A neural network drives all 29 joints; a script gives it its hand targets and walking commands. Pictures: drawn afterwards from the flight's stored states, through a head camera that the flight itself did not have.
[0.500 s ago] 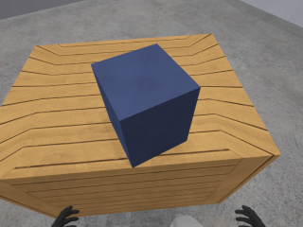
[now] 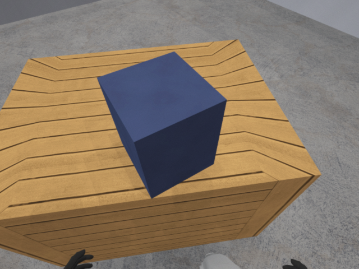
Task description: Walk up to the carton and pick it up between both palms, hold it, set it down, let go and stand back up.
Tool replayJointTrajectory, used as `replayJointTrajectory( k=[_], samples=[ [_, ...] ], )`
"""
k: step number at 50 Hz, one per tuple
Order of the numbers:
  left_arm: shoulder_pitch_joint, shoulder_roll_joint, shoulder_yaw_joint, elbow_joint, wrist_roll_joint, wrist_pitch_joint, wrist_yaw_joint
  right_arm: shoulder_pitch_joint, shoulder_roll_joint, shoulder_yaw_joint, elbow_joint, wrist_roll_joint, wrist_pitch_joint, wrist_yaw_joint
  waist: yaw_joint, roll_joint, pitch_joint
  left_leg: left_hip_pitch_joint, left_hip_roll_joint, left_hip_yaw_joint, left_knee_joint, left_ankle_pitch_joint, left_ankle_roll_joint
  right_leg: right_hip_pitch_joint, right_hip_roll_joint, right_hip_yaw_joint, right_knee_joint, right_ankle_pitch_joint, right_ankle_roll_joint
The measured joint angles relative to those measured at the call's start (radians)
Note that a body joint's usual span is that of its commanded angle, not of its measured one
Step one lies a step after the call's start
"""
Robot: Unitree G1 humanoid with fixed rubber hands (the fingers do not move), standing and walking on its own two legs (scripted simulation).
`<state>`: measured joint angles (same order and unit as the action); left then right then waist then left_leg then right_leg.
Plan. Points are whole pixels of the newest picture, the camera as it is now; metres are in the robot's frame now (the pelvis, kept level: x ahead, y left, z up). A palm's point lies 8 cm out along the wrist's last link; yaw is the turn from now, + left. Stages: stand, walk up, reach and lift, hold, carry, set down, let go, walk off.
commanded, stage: walk up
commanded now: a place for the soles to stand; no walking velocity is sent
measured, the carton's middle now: (162, 126) +0.43 +0.05 +0.05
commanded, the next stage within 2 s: reach and lift in 1.16 s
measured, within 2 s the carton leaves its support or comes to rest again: neither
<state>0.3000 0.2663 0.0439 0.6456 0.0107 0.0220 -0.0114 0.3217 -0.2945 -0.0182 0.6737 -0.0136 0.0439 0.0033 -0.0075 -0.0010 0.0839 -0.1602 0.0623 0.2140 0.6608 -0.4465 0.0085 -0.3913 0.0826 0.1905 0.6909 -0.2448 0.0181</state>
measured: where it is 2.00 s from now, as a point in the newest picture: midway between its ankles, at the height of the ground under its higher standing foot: outside the picture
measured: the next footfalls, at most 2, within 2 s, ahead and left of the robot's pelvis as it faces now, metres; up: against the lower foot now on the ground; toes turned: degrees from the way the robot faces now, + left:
none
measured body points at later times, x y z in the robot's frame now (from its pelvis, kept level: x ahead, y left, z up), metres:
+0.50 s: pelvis -0.02 -0.01 +0.00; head +0.00 -0.02 +0.45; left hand +0.11 +0.25 -0.10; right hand +0.06 -0.28 -0.12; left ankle -0.05 +0.10 -0.72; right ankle +0.05 -0.11 -0.72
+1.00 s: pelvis -0.02 -0.01 +0.01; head -0.01 -0.02 +0.46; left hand +0.09 +0.24 -0.11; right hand +0.00 -0.29 -0.11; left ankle -0.05 +0.10 -0.72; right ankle +0.05 -0.11 -0.72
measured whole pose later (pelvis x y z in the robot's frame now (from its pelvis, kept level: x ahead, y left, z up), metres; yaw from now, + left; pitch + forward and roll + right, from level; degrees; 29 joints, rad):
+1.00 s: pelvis -0.02 -0.01 +0.01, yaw -4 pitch -2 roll +2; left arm 0.24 0.24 0.02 0.77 0.00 0.03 0.00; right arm 0.42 -0.29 -0.03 0.72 0.00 0.01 0.00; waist -0.01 -0.01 0.06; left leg -0.15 0.06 0.22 0.54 -0.35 0.00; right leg -0.36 0.08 0.11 0.56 -0.17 -0.03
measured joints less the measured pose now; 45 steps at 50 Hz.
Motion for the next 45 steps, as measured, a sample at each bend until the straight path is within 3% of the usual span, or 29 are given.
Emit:
replayJointTrajectory(
  k=[12,16,20,28,45],
  samples=[
    [-0.044,0.013,-0.003,0.011,-0.002,0.019,0.009,-0.018,-0.007,-0.013,-0.022,0.009,-0.002,-0.008,-0.003,-0.011,0.003,-0.026,-0.01,0.015,0.007,0.011,0.01,-0.032,-0.006,0.013,0.009,0.018,-0.003],
    [-0.048,0.023,0.008,0.014,0.005,0.026,0.007,-0.028,-0.009,-0.01,-0.024,-0.003,-0.001,-0.011,-0.002,-0.01,0.026,-0.021,0.01,0.029,0.047,-0.01,0.01,-0.028,-0.021,-0.073,0.091,-0.072,-0.029],
    [-0.057,0.016,0.003,0.037,-0.001,0.016,-0.002,-0.039,-0.012,-0.004,-0.014,0.008,0.007,-0.003,-0.003,0.015,0.032,-0.026,0.043,0.029,0.07,-0.02,-0.013,0.004,-0.011,-0.107,0.039,-0.024,-0.041],
    [-0.077,-0.011,-0.025,0.076,-0.012,0.02,0.003,0.017,0.01,0.005,0.005,0.012,-0.023,-0.002,-0.001,-0.005,-0.016,0.003,-0.01,-0.002,-0.078,0.068,-0.001,0.027,-0.023,-0.092,-0.079,0.042,-0.042],
    [-0.057,-0.023,-0.022,0.12,-0.008,0.01,0.004,0.072,0.006,-0.012,0.032,0.013,-0.021,-0.005,-0.005,-0.004,-0.022,0.005,0.007,0.01,-0.096,0.082,-0.009,0.029,-0.002,-0.083,-0.108,0.067,-0.057]
  ],
)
